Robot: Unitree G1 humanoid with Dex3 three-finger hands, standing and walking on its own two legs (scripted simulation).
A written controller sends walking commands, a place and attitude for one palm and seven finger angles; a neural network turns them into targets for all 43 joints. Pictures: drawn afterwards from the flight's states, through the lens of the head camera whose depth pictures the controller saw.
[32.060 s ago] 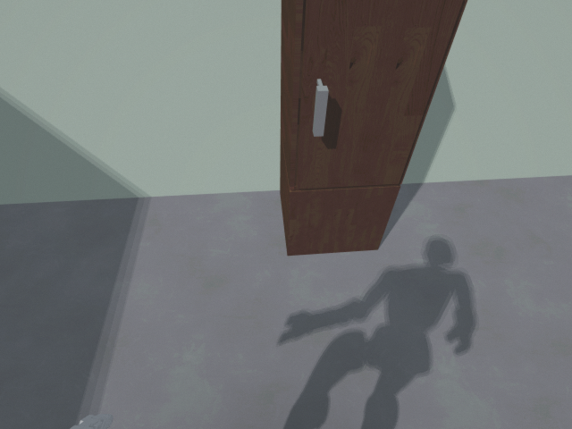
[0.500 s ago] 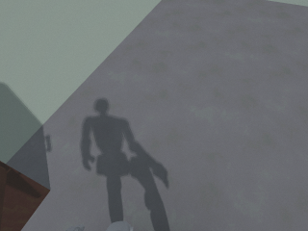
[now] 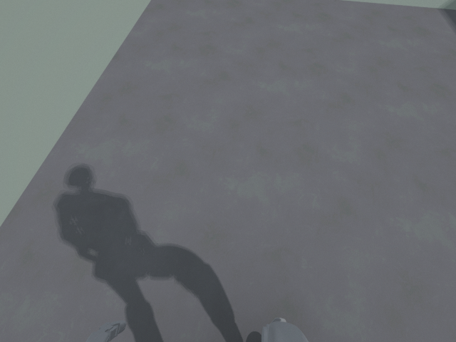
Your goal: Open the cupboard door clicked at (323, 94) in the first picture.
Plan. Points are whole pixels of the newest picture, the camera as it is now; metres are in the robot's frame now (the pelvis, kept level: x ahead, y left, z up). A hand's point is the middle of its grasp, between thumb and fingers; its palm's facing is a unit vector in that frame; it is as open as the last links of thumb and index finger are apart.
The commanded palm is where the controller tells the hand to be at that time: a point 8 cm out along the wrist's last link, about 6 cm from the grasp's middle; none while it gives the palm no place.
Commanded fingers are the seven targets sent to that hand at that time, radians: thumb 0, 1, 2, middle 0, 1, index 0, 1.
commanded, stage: walk to a spot facing it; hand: left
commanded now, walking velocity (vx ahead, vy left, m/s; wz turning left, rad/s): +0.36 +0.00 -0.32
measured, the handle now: out of the picture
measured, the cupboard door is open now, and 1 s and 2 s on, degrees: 44 44 44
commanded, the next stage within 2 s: turn to face it in 0.66 s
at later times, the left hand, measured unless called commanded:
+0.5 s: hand (167, 284) +0.25 +0.15 -0.19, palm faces -0.04 -0.98 -0.18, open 7.3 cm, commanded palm none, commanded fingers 0.00 0.90 0.90 -0.20 -0.30 -0.20 -0.30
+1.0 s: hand (213, 165) +0.58 +0.07 -0.17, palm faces -0.14 -0.96 -0.23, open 7.3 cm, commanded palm none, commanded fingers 0.00 0.90 0.90 -0.20 -0.30 -0.20 -0.30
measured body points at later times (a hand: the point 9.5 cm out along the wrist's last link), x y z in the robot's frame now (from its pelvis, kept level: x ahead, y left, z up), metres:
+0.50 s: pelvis +0.26 -0.04 -0.01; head +0.28 -0.02 +0.44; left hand +0.26 +0.20 -0.18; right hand +0.33 -0.28 -0.15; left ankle +0.38 +0.06 -0.73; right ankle +0.13 -0.12 -0.74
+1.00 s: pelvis +0.46 -0.10 -0.01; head +0.50 -0.12 +0.44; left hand +0.59 +0.12 -0.15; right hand +0.37 -0.32 -0.17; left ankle +0.40 +0.03 -0.68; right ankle +0.48 -0.21 -0.74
